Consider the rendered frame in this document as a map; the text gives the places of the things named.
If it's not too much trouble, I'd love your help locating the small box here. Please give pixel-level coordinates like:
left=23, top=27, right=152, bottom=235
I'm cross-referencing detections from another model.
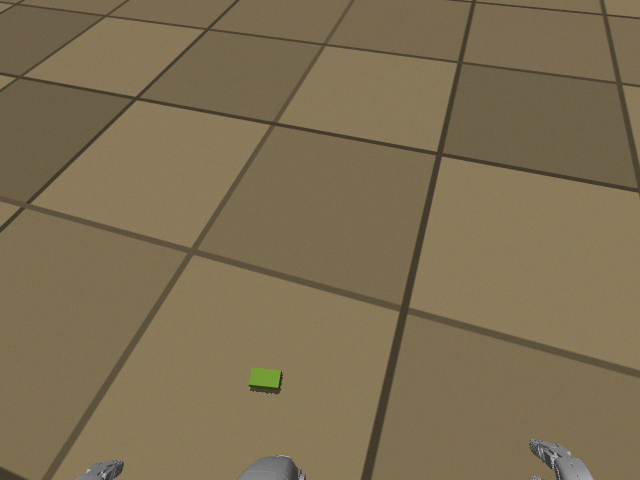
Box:
left=248, top=367, right=282, bottom=391

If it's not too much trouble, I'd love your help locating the left robot hand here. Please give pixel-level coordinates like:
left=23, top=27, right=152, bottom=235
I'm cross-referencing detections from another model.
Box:
left=76, top=460, right=124, bottom=480

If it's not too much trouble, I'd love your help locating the right robot hand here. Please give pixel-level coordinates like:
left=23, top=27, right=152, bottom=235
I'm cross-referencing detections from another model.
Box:
left=529, top=439, right=595, bottom=480

